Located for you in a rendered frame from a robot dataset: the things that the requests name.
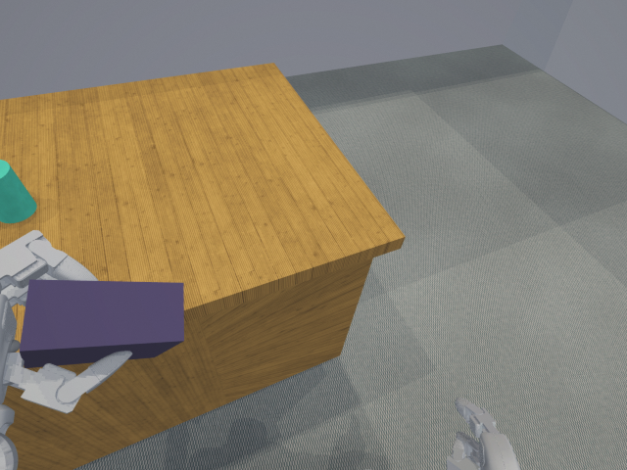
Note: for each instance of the sponge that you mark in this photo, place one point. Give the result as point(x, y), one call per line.
point(73, 322)

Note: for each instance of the table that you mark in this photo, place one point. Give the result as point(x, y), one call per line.
point(222, 180)

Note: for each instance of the robot right hand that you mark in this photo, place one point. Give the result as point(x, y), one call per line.
point(493, 452)

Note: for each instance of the robot left hand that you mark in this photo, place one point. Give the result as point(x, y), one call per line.
point(33, 257)

